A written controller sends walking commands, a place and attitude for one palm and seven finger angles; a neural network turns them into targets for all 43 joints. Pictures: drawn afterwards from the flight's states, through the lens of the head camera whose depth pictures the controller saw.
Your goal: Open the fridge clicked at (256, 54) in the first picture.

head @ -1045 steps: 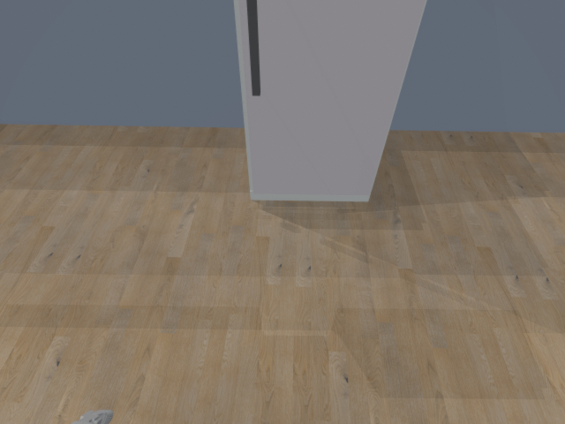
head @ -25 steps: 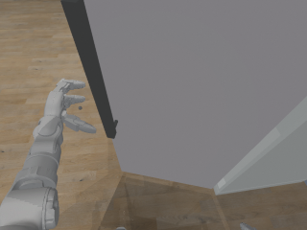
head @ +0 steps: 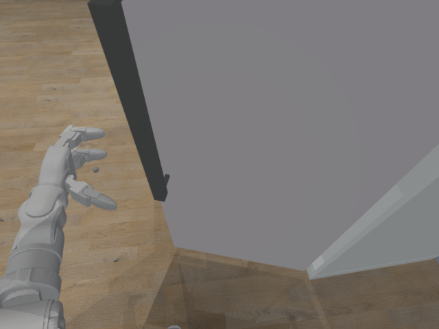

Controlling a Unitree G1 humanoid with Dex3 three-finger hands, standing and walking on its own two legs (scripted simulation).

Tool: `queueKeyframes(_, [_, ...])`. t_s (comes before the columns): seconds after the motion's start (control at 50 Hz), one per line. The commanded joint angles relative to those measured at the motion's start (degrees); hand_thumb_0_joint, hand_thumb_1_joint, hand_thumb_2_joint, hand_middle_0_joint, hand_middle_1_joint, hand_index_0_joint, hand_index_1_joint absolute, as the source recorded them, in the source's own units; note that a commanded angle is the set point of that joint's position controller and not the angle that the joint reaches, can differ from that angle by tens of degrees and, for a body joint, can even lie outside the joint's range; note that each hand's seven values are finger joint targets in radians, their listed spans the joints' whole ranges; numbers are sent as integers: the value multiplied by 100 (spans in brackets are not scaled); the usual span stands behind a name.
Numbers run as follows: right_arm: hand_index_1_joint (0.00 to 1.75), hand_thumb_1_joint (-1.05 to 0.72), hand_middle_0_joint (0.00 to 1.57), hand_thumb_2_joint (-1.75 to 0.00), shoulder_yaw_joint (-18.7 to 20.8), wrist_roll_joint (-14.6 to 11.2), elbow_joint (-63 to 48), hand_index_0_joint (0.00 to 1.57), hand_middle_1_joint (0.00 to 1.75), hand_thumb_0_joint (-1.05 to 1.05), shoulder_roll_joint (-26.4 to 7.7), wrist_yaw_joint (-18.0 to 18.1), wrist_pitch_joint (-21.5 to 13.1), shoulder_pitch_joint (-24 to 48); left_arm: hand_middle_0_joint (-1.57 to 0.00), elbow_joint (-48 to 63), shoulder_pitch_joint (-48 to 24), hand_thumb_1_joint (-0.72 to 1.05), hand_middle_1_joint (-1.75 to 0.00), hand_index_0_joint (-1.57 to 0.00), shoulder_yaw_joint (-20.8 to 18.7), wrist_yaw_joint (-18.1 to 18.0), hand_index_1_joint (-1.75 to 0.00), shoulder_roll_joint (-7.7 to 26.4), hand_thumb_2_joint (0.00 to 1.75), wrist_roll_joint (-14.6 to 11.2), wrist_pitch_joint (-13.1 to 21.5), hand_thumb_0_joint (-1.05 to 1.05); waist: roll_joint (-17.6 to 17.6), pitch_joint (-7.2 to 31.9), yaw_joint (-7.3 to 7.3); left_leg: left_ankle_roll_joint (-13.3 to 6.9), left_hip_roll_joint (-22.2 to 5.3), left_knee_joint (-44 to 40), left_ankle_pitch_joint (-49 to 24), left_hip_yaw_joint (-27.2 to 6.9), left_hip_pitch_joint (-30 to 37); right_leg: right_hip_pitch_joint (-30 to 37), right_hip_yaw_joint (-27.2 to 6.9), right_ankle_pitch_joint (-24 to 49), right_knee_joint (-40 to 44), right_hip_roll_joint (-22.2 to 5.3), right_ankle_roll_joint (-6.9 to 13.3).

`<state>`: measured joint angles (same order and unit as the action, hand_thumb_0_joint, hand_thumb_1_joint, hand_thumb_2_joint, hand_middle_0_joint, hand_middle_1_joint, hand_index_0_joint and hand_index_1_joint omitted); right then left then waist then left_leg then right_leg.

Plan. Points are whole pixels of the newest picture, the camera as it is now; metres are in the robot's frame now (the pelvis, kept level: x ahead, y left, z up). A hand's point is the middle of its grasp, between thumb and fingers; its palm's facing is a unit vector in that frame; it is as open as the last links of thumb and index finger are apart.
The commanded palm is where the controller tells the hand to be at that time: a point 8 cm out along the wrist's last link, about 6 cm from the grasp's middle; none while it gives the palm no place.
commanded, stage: slip the hand off the handle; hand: left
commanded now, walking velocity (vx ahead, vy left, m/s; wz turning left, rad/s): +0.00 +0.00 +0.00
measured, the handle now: (147, 125) +0.45 +0.14 +0.11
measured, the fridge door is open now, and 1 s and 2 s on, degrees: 71 71 71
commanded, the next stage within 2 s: draw the hand back to the body in 0.46 s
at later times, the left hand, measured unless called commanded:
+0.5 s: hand (80, 218) +0.29 +0.23 +0.06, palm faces +0.10 -0.98 -0.19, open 14.7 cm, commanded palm +0.26 +0.28 +0.08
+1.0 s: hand (53, 231) +0.25 +0.24 +0.11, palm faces +0.08 -1.00 -0.04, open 14.7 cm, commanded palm +0.21 +0.29 +0.12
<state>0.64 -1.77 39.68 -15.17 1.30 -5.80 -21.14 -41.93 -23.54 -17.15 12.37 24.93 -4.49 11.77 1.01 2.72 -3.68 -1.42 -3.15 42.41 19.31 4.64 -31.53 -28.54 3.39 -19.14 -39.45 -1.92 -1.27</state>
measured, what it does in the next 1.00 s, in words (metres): stands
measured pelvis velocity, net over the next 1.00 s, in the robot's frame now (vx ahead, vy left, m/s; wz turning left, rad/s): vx -0.01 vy -0.02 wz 0.03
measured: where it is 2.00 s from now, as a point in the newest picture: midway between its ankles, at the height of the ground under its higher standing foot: outside the picture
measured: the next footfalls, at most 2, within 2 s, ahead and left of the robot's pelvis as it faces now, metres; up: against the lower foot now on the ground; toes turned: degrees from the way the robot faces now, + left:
none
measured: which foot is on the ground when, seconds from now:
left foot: down 0.00-1.00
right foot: down 0.00-1.00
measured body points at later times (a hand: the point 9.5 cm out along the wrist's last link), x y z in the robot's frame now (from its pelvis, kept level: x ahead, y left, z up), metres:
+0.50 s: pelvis +0.00 -0.01 +0.00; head +0.02 -0.02 +0.45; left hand +0.28 +0.29 +0.07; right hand +0.17 -0.25 -0.08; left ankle +0.02 +0.10 -0.71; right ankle +0.00 -0.14 -0.71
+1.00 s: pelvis -0.01 -0.02 +0.01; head -0.01 -0.03 +0.46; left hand +0.24 +0.29 +0.11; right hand +0.17 -0.26 -0.07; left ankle +0.02 +0.10 -0.71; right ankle +0.00 -0.14 -0.71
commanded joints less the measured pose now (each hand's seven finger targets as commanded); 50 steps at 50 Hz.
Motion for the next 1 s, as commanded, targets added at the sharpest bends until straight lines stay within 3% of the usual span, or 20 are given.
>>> queueKeyframes(0.0, [30, -90, 20, -90, 344, -17, -724, 20, 30, 0, -970, 85, -295, 179, -25, 1814, -1345, -55, -115, -25, -461, -173, -115, 1423, 20, -142, 266, 0, 300, 1741, 176, 44, 175, -591, -1679, -559, 1337, 569, -63, 1330, 369, 367, 176])
queueKeyframes(0.1, [30, -90, 20, -90, 314, -6, -730, 20, 30, 0, -878, 148, -468, 397, -25, 2618, -1121, -55, -115, -25, -157, -304, -115, 1065, 20, -143, 280, 0, 580, 1758, 144, 94, 134, -674, -1700, -611, 1714, 522, -16, 1185, 436, 379, 183])
queueKeyframes(0.18, [30, -90, 20, -90, 227, -14, -709, 20, 30, 0, -894, 225, -512, 623, -25, 2319, -680, -55, -115, -25, -255, -254, -115, 1075, 20, -211, 135, 0, 105, 1225, 189, 46, 207, -781, -1088, -534, 1279, 644, -41, 991, 556, 337, 180])
queueKeyframes(0.2, [30, -90, 20, -90, 231, -11, -736, 20, 30, 0, -879, 238, -529, 675, -25, 2416, -572, -55, -115, -25, -398, -241, -115, 1186, 20, -228, 120, 0, 172, 1367, 259, 43, 221, -782, -1102, -509, 1313, 752, -64, 1038, 543, 312, 187])
queueKeyframes(0.26, [30, -90, 20, -90, 190, -24, -840, 20, 30, 0, -798, 242, -610, 847, -25, 2827, -245, -55, -115, -25, -87, -127, -115, 818, 20, -283, 96, 0, 423, 1414, 281, 57, 233, -778, -1253, -496, 1509, 792, -48, 1146, 549, 306, 197])
queueKeyframes(0.3, [30, -90, 20, -90, 191, -26, -840, 20, 30, 0, -824, 261, -644, 873, -25, 2897, -17, -55, -115, -25, -236, -85, -115, 968, 20, -321, 76, 0, 282, 1345, 295, 54, 235, -753, -1327, -490, 1454, 863, -58, 1260, 540, 294, 195])
queueKeyframes(0.36, [30, -90, 20, -90, 158, -35, -885, 20, 30, 0, -812, 283, -706, 1000, -25, 2985, 217, -55, -115, -25, -139, 7, -115, 793, 20, -412, 27, 0, 97, 1138, 299, 50, 260, -782, -1059, -487, 1360, 810, -60, 1069, 596, 282, 177])
queueKeyframes(0.44, [30, -90, 20, -90, 133, -24, -925, 20, 30, 0, -786, 306, -820, 1113, -25, 3414, 518, -55, -115, -25, -113, 49, -115, 739, 20, -451, 46, 0, 207, 1167, 344, 54, 281, -775, -1063, -498, 1447, 850, -64, 1052, 597, 263, 184])
queueKeyframes(0.48, [30, -90, 20, -90, 124, -2, -849, 20, 30, 0, -820, 346, -838, 1127, -25, 3427, 448, -55, -115, -25, -289, 42, -115, 944, 20, -450, 62, 0, 117, 1088, 319, 40, 283, -739, -1023, -472, 1378, 858, -107, 1044, 619, 246, 176])
queueKeyframes(0.56, [30, -90, 20, -90, 91, -18, -747, 20, 30, 0, -791, 421, -930, 1189, -25, 3339, 64, -55, -115, -25, -133, 65, -115, 822, 20, -469, 87, 0, 130, 852, 222, 48, 295, -773, -689, -493, 1334, 654, -124, 684, 723, 231, 159])
queueKeyframes(0.58, [30, -90, 20, -90, 47, -78, -690, 20, 30, 0, -811, 521, -1057, 1249, -25, 3756, -584, -55, -115, -25, -209, 581, -115, 120, 20, -1693, 430, 0, -153, 1012, 77, 76, 341, -679, -760, -546, 1481, 937, -195, 817, 822, 226, 225])
queueKeyframes(0.6, [30, -90, 20, -90, 52, -85, -611, 20, 30, 0, -852, 584, -1141, 1308, -25, 3560, -476, -55, -115, -25, -517, 880, -115, 707, 20, -1774, 574, 0, -97, 1260, 273, 97, 324, -650, -789, -534, 1456, 1173, -349, 858, 798, 180, 233])
queueKeyframes(0.62, [30, -90, 20, -90, 28, -69, -625, 20, 30, 0, -864, 627, -1184, 1300, -25, 3425, -336, -55, -115, -25, -702, 1084, -115, 951, 20, -1826, 661, 0, 50, 1275, 313, 88, 337, -654, -821, -532, 1401, 1198, -398, 885, 753, 154, 223])
queueKeyframes(0.68, [30, -90, 20, -90, 14, -17, -718, 20, 30, 0, -843, 580, -1187, 1271, -25, 2982, 698, -55, -115, -25, -863, 1157, -115, 1204, 20, -1424, 493, 0, 349, 1205, 549, 78, 331, -718, -990, -518, 1299, 1185, -308, 1056, 571, 153, 210])
queueKeyframes(0.72, [30, -90, 20, -90, -8, -77, -895, 20, 30, 0, -771, 521, -1184, 1368, -25, 3105, 1059, -55, -115, -25, -640, 1165, -115, 840, 20, -1448, 223, 0, 273, 1013, 570, 78, 335, -792, -956, -496, 1224, 1185, -238, 1078, 582, 134, 189])
queueKeyframes(0.78, [30, -90, 20, -90, 25, -98, -1084, 20, 30, 0, -797, 494, -1237, 1396, -25, 3690, 1439, -55, -115, -25, -912, 1130, -115, 987, 20, -1617, -40, 0, 112, 1202, 642, 54, 315, -779, -1127, -489, 1355, 1386, -236, 1248, 605, 154, 175])
queueKeyframes(0.8, [30, -90, 20, -90, 30, -104, -1131, 20, 30, 0, -800, 490, -1262, 1381, -25, 4012, 1412, -55, -115, -25, -951, 1103, -115, 1035, 20, -1647, -65, 0, 83, 1293, 625, 58, 307, -811, -1159, -498, 1397, 1421, -210, 1285, 605, 158, 158])
queueKeyframes(0.82, [30, -90, 20, -90, 15, -111, -1151, 20, 30, 0, -773, 490, -1298, 1414, -25, 4193, 1436, -55, -115, -25, -835, 1084, -115, 860, 20, -1692, -85, 0, 116, 1172, 595, 60, 304, -832, -1143, -496, 1442, 1369, -210, 1257, 656, 180, 157])
queueKeyframes(0.88, [30, -90, 20, -90, 16, -121, -1058, 20, 30, 0, -811, 547, -1361, 1413, -25, 4317, 1509, -55, -115, -25, -911, 979, -115, 897, 20, -1699, -144, 0, -5, 717, 520, 54, 268, -877, -977, -498, 1429, 1205, -210, 1030, 797, 218, 141])
queueKeyframes(0.98, [30, -90, 20, -90, -19, -118, -998, 20, 30, 0, -831, 630, -1458, 1500, -25, 4665, 1552, -51, -113, -25, -783, 964, -113, 852, 22, -1628, -315, 0, 148, 630, 513, 42, 264, -1036, -821, -532, 1613, 1240, -197, 772, 962, 227, 146])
